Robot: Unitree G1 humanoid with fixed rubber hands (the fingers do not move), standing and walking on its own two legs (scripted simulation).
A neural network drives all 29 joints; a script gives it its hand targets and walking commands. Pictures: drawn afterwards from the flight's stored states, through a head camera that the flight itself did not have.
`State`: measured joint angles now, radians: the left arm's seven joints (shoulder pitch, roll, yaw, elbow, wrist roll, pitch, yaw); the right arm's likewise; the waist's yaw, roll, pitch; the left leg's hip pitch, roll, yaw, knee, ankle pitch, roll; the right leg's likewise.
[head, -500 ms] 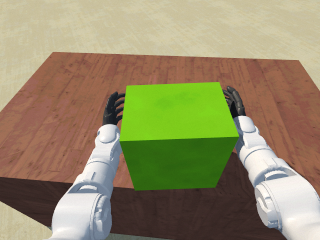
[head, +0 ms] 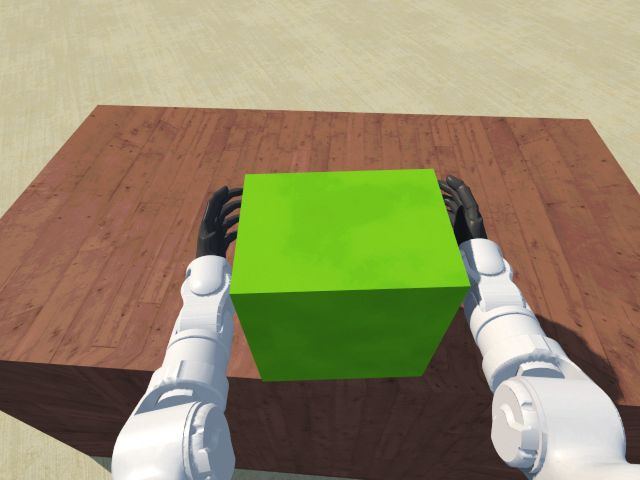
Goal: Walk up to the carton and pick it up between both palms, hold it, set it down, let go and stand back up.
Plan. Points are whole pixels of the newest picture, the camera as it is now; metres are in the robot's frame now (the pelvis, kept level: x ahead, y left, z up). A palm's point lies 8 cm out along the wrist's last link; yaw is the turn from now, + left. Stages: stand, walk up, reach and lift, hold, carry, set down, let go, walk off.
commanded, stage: reach and lift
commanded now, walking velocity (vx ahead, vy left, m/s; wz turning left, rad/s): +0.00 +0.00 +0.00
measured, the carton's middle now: (340, 283) +0.38 +0.00 +0.03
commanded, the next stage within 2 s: none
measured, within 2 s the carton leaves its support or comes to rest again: leaves its support in 0.92 s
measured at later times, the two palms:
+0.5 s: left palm (209, 255) +0.39 +0.17 +0.09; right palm (466, 243) +0.40 -0.15 +0.09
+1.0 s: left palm (201, 257) +0.37 +0.18 +0.10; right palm (467, 252) +0.38 -0.15 +0.10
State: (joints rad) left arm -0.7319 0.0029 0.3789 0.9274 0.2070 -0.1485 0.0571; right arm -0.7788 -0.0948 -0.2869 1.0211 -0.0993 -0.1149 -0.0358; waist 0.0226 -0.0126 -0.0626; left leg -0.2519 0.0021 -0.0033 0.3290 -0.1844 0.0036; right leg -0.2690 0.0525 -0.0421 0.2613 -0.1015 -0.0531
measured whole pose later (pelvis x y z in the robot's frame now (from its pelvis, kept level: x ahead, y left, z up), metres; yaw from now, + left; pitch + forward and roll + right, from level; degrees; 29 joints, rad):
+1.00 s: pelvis +0.00 +0.01 +0.00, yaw +2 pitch +1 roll -1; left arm -0.58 -0.03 0.26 0.57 0.19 0.16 0.06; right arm -0.61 -0.07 -0.23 0.83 -0.06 -0.08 -0.04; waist -0.01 -0.03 -0.02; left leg -0.14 -0.01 0.00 0.31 -0.18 0.02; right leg -0.14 0.03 -0.08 0.24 -0.11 -0.04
